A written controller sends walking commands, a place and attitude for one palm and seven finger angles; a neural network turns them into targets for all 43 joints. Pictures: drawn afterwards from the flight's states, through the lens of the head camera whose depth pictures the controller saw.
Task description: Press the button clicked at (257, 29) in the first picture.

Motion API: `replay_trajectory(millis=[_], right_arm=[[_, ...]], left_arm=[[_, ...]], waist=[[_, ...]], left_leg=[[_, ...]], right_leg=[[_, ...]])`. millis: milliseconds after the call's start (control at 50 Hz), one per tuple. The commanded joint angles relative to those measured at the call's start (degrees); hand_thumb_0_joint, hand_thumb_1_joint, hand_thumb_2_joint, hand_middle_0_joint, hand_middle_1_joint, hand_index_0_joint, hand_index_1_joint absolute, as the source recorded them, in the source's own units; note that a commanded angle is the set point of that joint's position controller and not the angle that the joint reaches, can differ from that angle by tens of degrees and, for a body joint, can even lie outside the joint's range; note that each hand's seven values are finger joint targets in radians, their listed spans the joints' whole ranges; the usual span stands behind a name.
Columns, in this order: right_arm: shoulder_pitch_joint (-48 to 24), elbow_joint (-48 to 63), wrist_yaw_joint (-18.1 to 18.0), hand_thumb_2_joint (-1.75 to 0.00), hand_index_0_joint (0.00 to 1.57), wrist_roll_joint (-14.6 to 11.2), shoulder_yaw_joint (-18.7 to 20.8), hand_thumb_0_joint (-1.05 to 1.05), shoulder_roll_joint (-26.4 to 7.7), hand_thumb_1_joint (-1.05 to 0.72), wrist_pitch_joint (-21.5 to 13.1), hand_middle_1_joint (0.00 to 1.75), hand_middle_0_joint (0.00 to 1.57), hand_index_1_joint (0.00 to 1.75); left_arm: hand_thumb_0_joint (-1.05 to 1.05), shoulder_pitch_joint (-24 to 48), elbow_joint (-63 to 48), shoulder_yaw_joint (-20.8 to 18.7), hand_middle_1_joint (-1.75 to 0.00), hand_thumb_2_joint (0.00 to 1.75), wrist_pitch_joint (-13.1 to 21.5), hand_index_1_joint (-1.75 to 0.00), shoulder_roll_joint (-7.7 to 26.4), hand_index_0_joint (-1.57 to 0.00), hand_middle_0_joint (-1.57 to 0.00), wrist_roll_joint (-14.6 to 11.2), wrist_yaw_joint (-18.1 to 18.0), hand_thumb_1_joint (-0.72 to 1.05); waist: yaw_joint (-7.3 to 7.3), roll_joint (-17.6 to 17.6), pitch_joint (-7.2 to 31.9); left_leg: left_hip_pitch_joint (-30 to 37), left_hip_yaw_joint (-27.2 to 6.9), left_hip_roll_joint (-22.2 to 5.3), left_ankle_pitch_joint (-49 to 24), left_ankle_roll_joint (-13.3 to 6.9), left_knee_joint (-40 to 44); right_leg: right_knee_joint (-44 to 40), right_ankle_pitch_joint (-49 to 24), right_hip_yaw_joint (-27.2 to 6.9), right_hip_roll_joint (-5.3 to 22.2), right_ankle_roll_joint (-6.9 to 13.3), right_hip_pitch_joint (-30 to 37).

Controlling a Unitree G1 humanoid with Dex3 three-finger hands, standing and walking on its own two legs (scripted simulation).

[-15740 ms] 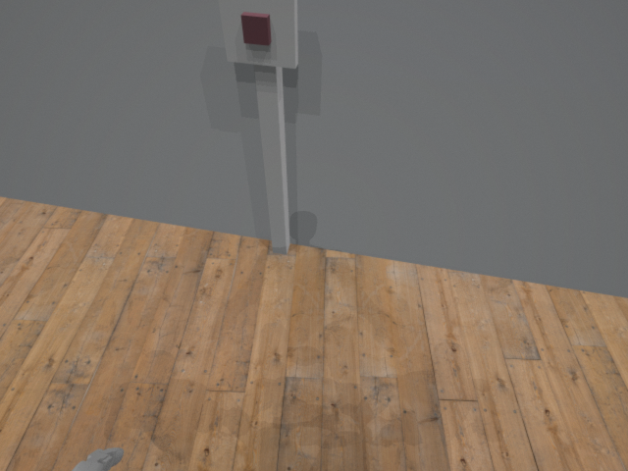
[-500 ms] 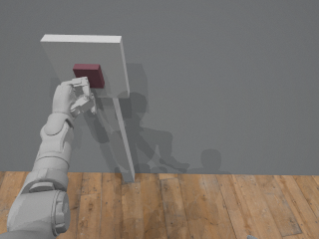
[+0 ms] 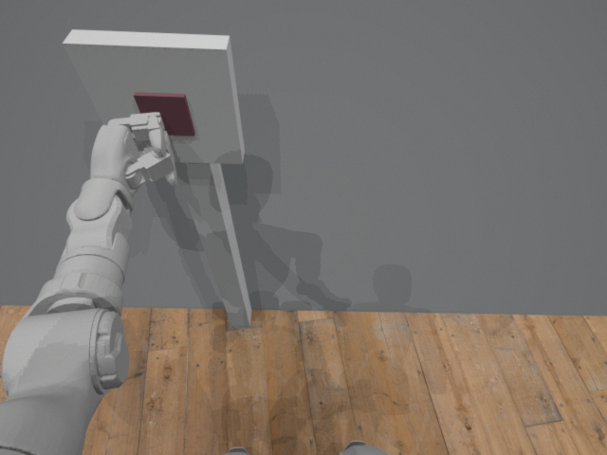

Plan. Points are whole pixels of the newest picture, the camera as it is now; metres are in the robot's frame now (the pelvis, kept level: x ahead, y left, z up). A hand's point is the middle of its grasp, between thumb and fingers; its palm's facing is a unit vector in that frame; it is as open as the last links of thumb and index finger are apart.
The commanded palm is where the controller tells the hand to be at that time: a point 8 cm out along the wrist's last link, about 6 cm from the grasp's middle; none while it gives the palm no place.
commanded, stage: press the button with the knuckle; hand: left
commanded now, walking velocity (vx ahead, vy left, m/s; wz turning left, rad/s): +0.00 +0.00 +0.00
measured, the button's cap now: (168, 109) +0.53 +0.17 +0.15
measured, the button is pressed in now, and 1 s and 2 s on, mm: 14 0 0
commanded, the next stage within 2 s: hold the button down briefly in 0.04 s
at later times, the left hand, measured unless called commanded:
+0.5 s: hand (167, 158) +0.47 +0.17 +0.12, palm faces -0.02 -1.00 -0.02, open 2.8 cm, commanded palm +0.47 +0.21 +0.12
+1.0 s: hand (175, 177) +0.44 +0.15 +0.12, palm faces -0.03 -1.00 -0.01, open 3.0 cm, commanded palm +0.40 +0.21 +0.12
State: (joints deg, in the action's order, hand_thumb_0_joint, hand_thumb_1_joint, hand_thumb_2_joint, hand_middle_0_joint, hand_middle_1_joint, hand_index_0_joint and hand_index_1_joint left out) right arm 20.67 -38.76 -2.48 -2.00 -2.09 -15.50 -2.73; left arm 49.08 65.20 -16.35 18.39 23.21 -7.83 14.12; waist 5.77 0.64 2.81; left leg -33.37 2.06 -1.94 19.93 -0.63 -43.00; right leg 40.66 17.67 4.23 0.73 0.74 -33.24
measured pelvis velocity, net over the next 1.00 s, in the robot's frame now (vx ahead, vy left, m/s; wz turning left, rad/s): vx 0.01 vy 0.00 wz -0.02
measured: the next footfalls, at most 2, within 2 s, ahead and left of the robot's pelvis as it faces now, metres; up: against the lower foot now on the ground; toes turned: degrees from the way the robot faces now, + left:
none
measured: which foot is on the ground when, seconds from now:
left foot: down 0.00-1.00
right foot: down 0.00-1.00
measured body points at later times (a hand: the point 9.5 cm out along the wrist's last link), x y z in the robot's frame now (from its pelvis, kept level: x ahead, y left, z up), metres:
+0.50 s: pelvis -0.02 +0.01 -0.01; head +0.06 +0.01 +0.44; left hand +0.47 +0.22 +0.12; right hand +0.00 -0.26 -0.12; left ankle +0.01 +0.11 -0.71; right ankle +0.02 -0.11 -0.71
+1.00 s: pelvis +0.01 +0.00 +0.00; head +0.05 -0.01 +0.45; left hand +0.43 +0.21 +0.12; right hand +0.09 -0.26 -0.11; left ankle +0.01 +0.11 -0.71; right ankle +0.02 -0.11 -0.71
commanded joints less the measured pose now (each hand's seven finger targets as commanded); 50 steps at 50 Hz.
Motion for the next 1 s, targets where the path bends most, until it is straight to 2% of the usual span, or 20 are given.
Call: replay_trajectory(millis=[0, 40, 140, 200, 220, 300, 340, 380, 400, 420, 460, 600, 660, 680, 700, 760, 840, 900, 940, 980], right_arm=[[5.7, 3.8, -0.8, -0.90, 0.20, 0.0, 3.1, 0.00, -9.6, -0.90, -2.2, 0.30, 0.20, 0.30], [6.1, 3.5, -0.9, -0.90, 0.20, 0.1, 3.2, 0.00, -9.9, -0.90, -2.3, 0.30, 0.20, 0.30], [6.9, 3.2, -0.9, -0.90, 0.20, 0.2, 2.9, 0.00, -10.1, -0.90, -3.0, 0.30, 0.20, 0.30], [7.3, 3.1, -0.8, -0.90, 0.20, 0.2, 2.9, 0.00, -10.5, -0.90, -3.3, 0.30, 0.20, 0.30], [7.2, 3.4, -0.7, -0.90, 0.20, 0.2, 2.8, 0.00, -10.4, -0.90, -3.5, 0.30, 0.20, 0.30], [7.6, 3.2, -0.6, -0.90, 0.20, 0.3, 2.8, 0.00, -10.5, -0.90, -3.9, 0.30, 0.20, 0.30], [7.6, 3.3, -0.6, -0.90, 0.20, 0.5, 2.9, 0.00, -10.8, -0.90, -4.1, 0.30, 0.20, 0.30], [7.6, 3.3, -0.6, -0.90, 0.20, 0.3, 2.7, 0.00, -10.6, -0.90, -4.4, 0.30, 0.20, 0.30], [7.8, 3.1, -0.6, -0.90, 0.20, 0.4, 2.9, 0.00, -10.9, -0.90, -4.6, 0.30, 0.20, 0.30], [7.8, 3.1, -0.6, -0.90, 0.20, 0.5, 2.9, 0.00, -10.9, -0.90, -4.7, 0.30, 0.20, 0.30], [8.2, 3.1, -0.3, -0.90, 0.20, 0.7, 2.9, 0.00, -10.8, -0.90, -4.8, 0.30, 0.20, 0.30], [7.0, 4.2, 0.4, -0.90, 0.20, 0.7, 3.3, 0.00, -10.3, -0.90, -4.7, 0.30, 0.20, 0.30], [6.5, 5.0, 0.7, -0.90, 0.20, 0.8, 3.6, 0.00, -10.0, -0.90, -4.5, 0.30, 0.20, 0.30], [6.2, 5.4, 0.7, -0.90, 0.20, 0.7, 3.7, 0.00, -9.9, -0.90, -4.3, 0.30, 0.20, 0.30], [5.8, 5.7, 0.7, -0.90, 0.20, 0.5, 3.6, 0.00, -9.7, -0.90, -4.1, 0.30, 0.20, 0.30], [5.0, 6.2, 0.4, -0.90, 0.20, 0.1, 3.6, 0.00, -9.5, -0.90, -3.6, 0.30, 0.20, 0.30], [3.2, 7.8, 0.6, -0.90, 0.20, -0.2, 3.8, 0.00, -8.6, -0.90, -3.3, 0.30, 0.20, 0.30], [1.5, 9.1, 0.7, -0.90, 0.20, -0.5, 3.8, 0.00, -8.0, -0.90, -3.0, 0.30, 0.20, 0.30], [0.3, 10.0, 0.8, -0.90, 0.20, -0.7, 3.7, 0.00, -7.8, -0.90, -2.8, 0.30, 0.20, 0.30], [-0.7, 10.5, 0.5, -0.90, 0.20, -0.8, 3.6, 0.00, -7.8, -0.90, -2.3, 0.30, 0.20, 0.30]], left_arm=[[0.00, 36.3, -10.2, -0.4, -1.50, 0.90, 1.9, -1.50, 11.6, -1.30, -1.30, -1.2, -2.1, 0.90], [0.00, 37.2, -9.8, -1.7, -1.50, 0.90, 1.9, -1.50, 13.5, -1.30, -1.30, -1.1, -2.6, 0.90], [0.00, 40.0, -8.5, 0.3, -1.50, 0.90, 1.9, -1.50, 12.0, -1.30, -1.30, -1.0, -2.9, 0.90], [0.00, 40.2, -7.9, -1.2, -1.50, 0.90, 1.9, -1.50, 14.5, -1.30, -1.30, -0.8, -3.3, 0.90], [0.00, 40.6, -8.3, -0.2, -1.50, 0.90, 1.9, -1.50, 13.5, -1.30, -1.30, -0.7, -3.2, 0.90], [0.00, 41.7, -8.3, 1.3, -1.50, 0.90, 2.1, -1.50, 11.5, -1.30, -1.30, -0.7, -3.3, 0.90], [0.00, 41.7, -8.6, 0.5, -1.50, 0.90, 2.2, -1.50, 12.5, -1.30, -1.30, -0.7, -3.8, 0.90], [0.00, 42.1, -8.8, 2.5, -1.50, 0.90, 1.9, -1.50, 10.1, -1.30, -1.30, -0.8, -4.0, 0.90], [0.00, 42.5, -9.2, 1.4, -1.50, 0.90, 2.2, -1.50, 11.5, -1.30, -1.30, -0.7, -4.2, 0.90], [0.00, 42.6, -9.4, 2.2, -1.50, 0.90, 2.2, -1.50, 10.6, -1.30, -1.30, -0.6, -4.3, 0.90], [0.00, 41.7, -9.6, 1.6, -1.50, 0.90, 2.5, -1.50, 10.7, -1.30, -1.30, -0.2, -4.4, 0.90], [0.00, 36.3, -11.3, 1.7, -1.50, 0.90, 3.1, -1.50, 8.7, -1.30, -1.30, -0.4, -3.9, 0.90], [0.00, 33.6, -15.0, 1.9, -1.50, 0.90, 3.9, -1.50, 7.2, -1.30, -1.30, -0.7, -3.8, 0.90], [0.00, 30.6, -15.1, 0.7, -1.50, 0.90, 3.8, -1.50, 8.1, -1.30, -1.30, -0.9, -3.7, 0.90], [0.00, 30.0, -15.9, 2.0, -1.50, 0.90, 3.6, -1.50, 6.4, -1.30, -1.30, -1.2, -3.5, 0.90], [0.00, 27.2, -17.1, 1.3, -1.50, 0.90, 3.1, -1.50, 7.0, -1.30, -1.30, -1.5, -3.3, 0.90], [0.00, 20.2, -24.4, 1.4, -1.50, 0.90, 3.0, -1.50, 5.9, -1.30, -1.30, -2.1, -3.3, 0.90], [0.00, 12.8, -30.2, 1.5, -1.50, 0.90, 2.0, -1.50, 4.5, -1.30, -1.30, -2.9, -3.2, 0.90], [0.00, 6.9, -31.2, 1.2, -1.50, 0.90, 0.8, -1.50, 3.9, -1.30, -1.30, -3.5, -3.3, 0.90], [0.00, 4.6, -33.0, -1.0, -1.50, 0.90, -0.5, -1.50, 6.4, -1.30, -1.30, -3.8, -3.5, 0.90]], waist=[[4.93, 1.5, 17.1], [5.08, 1.1, 18.1], [6.25, 2.0, 17.4], [6.10, 1.2, 17.8], [6.17, 2.9, 18.3], [6.66, 4.0, 17.8], [6.68, 3.2, 18.3], [7.25, 2.9, 17.8], [6.85, 3.1, 18.1], [7.13, 3.3, 19.0], [6.39, 4.0, 20.6], [4.77, 2.7, 19.6], [3.40, 4.4, 22.4], [2.17, 3.8, 22.7], [2.70, 2.8, 21.4], [1.92, 0.9, 19.1], [-0.42, 3.6, 22.4], [-1.84, 2.1, 22.6], [-2.63, 0.0, 19.6], [-3.11, -2.6, 17.7]], left_leg=[[7.9, -3.0, 1.2, -1.7, -1.0, 6.3], [7.5, -3.1, 1.2, -1.3, -1.1, 5.8], [6.4, -3.7, 1.1, 2.1, -1.0, 6.2], [4.9, -3.8, 1.2, 4.3, -1.1, 6.2], [5.4, -3.7, 1.2, 4.8, -1.0, 6.2], [6.7, -4.5, 1.0, 5.9, -0.8, 6.5], [6.4, -4.8, 1.0, 6.9, -0.9, 6.4], [6.5, -4.6, 0.9, 8.2, -1.0, 6.8], [6.6, -4.8, 0.8, 8.1, -0.8, 6.7], [7.3, -4.9, 0.8, 7.3, -0.8, 6.7], [8.9, -5.3, 0.9, 5.1, -0.7, 6.3], [8.8, -4.7, 1.1, 3.4, -0.7, 6.2], [12.7, -4.8, 0.9, -0.8, -0.5, 6.0], [12.5, -4.5, 0.9, -2.0, -0.4, 6.0], [12.3, -4.1, 0.8, -2.4, -0.5, 6.2], [11.0, -3.7, 0.9, -2.9, -0.7, 6.5], [14.8, -3.0, 1.1, -9.3, -0.6, 6.3], [15.7, -2.3, 1.0, -13.8, -0.5, 6.7], [14.4, -1.8, 1.0, -14.2, -0.8, 7.1], [12.0, -1.1, 1.3, -12.5, -1.0, 7.9]], right_leg=[[-6.4, -3.2, -3.7, -1.6, -0.3, 3.5], [-6.3, -2.7, -3.9, -1.7, -0.3, 3.5], [-6.2, 0.2, -3.7, -1.7, -0.3, 1.4], [-6.3, 2.0, -4.0, -1.6, -0.5, 1.8], [-6.1, 2.5, -4.0, -1.6, -0.4, 1.3], [-5.7, 2.8, -3.4, -1.7, -0.3, -1.0], [-5.5, 3.4, -3.3, -1.7, -0.2, -1.2], [-5.9, 4.2, -3.4, -1.6, -0.5, -1.7], [-5.7, 4.0, -3.3, -1.6, -0.3, -1.6], [-5.4, 3.6, -3.1, -1.6, -0.3, -1.8], [-4.9, 2.1, -2.8, -1.7, 0.0, -1.6], [-4.7, 1.1, -2.6, -1.8, 0.2, -0.3], [-4.1, -1.7, -2.1, -2.0, 0.5, 0.5], [-4.0, -2.6, -2.2, -2.1, 0.6, 1.9], [-4.3, -3.0, -2.0, -2.2, 0.5, 2.1], [-4.7, -3.7, -2.1, -2.2, 0.5, 3.6], [-4.3, -9.3, -2.1, -2.3, 0.9, 7.4], [-4.3, -14.5, -2.0, -2.2, 0.8, 11.0], [-4.8, -15.6, -2.0, -2.3, 0.8, 12.3], [-5.6, -16.0, -2.5, -1.9, 0.4, 14.6]])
